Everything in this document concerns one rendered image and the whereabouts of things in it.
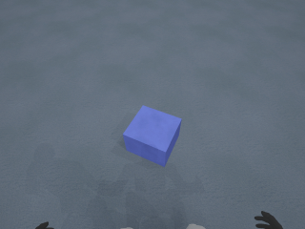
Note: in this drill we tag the carton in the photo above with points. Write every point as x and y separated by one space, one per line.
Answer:
152 135

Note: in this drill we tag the right robot hand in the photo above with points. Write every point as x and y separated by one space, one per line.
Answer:
267 217

